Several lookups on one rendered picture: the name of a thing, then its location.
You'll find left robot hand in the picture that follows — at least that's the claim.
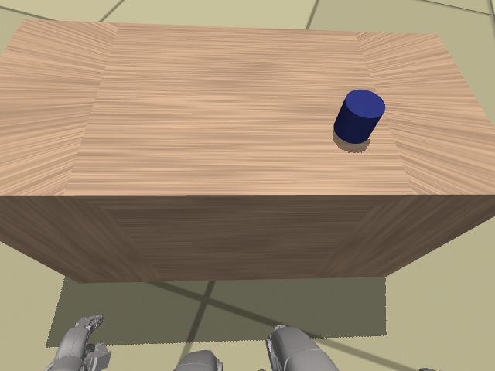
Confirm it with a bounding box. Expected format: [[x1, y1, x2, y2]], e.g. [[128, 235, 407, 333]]
[[54, 315, 112, 371]]

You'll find left robot arm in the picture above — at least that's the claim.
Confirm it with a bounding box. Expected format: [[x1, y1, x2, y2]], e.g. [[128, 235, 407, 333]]
[[45, 356, 84, 371]]

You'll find can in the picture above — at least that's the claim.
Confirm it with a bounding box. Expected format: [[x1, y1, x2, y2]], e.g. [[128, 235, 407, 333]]
[[333, 90, 385, 144]]

